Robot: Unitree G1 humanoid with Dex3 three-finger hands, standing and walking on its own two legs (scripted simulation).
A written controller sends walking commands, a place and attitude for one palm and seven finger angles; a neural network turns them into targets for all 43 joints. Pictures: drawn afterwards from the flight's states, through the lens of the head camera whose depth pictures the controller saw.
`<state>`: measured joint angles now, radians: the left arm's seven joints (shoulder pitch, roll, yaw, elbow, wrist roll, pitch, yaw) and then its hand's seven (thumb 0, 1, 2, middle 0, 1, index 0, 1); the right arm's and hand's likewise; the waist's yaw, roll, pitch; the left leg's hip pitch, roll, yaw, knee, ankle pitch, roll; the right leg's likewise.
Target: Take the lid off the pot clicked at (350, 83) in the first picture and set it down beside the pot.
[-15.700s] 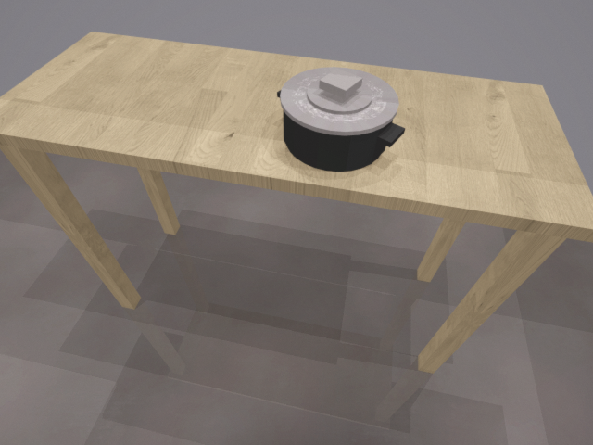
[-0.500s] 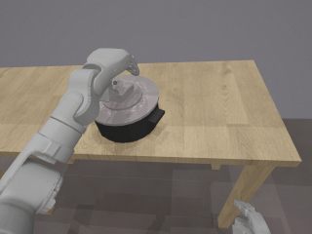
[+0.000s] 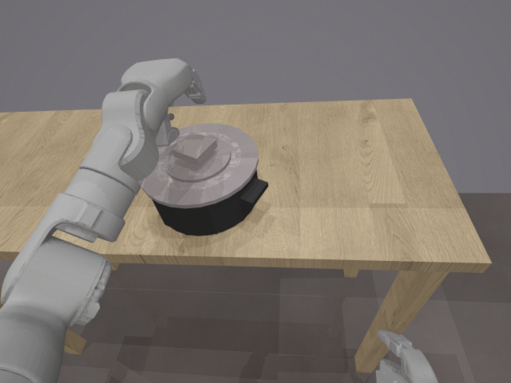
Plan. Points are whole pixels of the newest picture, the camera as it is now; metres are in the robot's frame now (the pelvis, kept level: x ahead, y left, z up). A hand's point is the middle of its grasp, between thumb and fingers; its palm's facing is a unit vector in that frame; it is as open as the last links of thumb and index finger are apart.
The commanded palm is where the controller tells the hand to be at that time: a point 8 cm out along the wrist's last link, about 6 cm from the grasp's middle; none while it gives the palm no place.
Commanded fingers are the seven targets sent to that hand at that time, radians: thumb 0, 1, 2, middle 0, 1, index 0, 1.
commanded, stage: move the open hand above the knob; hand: left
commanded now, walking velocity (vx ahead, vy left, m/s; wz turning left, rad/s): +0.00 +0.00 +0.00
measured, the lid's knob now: (194, 148) +0.46 +0.11 +0.15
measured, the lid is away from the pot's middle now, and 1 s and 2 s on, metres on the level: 0.00 0.00 0.00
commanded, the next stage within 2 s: lower the open fingers around the knob in 1.94 s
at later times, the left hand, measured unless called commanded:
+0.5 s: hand (181, 124) +0.42 +0.11 +0.22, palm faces -0.07 +0.02 -1.00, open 10.0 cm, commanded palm +0.40 +0.12 +0.28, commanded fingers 0.00 -0.38 1.66 -0.87 -0.08 -0.87 -0.08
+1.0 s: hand (180, 131) +0.42 +0.11 +0.21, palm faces -0.12 -0.03 -0.99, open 10.0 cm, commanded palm +0.39 +0.13 +0.28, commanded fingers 0.00 -0.38 1.66 -0.87 -0.08 -0.87 -0.08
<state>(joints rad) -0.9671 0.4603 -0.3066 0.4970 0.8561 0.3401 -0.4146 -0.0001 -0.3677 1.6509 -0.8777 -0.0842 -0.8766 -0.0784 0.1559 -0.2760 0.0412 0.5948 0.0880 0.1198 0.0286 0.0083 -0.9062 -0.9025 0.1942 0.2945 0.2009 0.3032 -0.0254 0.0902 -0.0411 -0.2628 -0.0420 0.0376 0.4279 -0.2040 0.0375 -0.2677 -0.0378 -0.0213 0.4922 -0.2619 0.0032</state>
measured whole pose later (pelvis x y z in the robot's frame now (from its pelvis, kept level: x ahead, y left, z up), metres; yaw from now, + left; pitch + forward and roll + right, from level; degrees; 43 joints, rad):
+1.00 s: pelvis +0.00 +0.00 +0.00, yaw +0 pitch +2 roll +1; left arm -0.84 0.46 -0.31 0.34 0.85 0.34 -0.44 0.00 -0.37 1.65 -0.88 -0.08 -0.87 -0.08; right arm 0.16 -0.29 0.04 0.58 0.09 0.15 0.04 0.01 -0.91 -0.90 0.19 0.29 0.20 0.30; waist -0.02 0.10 -0.04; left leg -0.24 -0.03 0.04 0.43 -0.21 0.03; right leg -0.25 -0.03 -0.02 0.49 -0.27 0.00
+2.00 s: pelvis -0.01 +0.00 +0.00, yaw +0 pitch +0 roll +1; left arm -0.81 0.49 -0.38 0.25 0.83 0.31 -0.44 0.00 -0.37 1.65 -0.88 -0.08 -0.88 -0.08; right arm 0.13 -0.29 0.03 0.58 0.10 0.12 0.02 0.01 -0.91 -0.90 0.19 0.29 0.20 0.30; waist -0.01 0.09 -0.02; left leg -0.24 -0.03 0.03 0.45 -0.20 0.03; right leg -0.24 -0.03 -0.03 0.50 -0.26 0.00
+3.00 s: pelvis +0.00 +0.00 +0.00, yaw +0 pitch +2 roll +1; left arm -0.82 0.42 -0.33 0.46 0.84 0.32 -0.38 0.00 -0.37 1.65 -0.87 -0.08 -0.85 -0.07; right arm 0.14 -0.26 0.04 0.60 0.08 0.13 0.02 0.01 -0.91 -0.90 0.19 0.29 0.20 0.30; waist -0.04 0.08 -0.03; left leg -0.25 -0.04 0.03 0.45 -0.22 0.04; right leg -0.25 -0.03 -0.02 0.48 -0.26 0.00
